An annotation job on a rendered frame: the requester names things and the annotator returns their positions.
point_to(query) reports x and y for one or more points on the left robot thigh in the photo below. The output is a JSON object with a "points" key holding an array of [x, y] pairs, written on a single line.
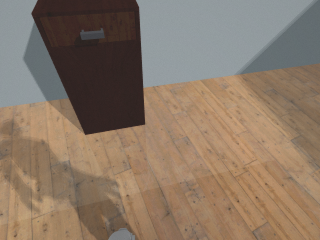
{"points": [[122, 235]]}

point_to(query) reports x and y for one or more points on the drawer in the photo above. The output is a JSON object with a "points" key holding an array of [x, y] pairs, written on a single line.
{"points": [[65, 30]]}

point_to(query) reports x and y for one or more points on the handle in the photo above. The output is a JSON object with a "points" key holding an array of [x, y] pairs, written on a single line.
{"points": [[89, 35]]}

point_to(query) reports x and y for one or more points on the cabinet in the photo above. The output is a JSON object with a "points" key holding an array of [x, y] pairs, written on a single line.
{"points": [[103, 81]]}

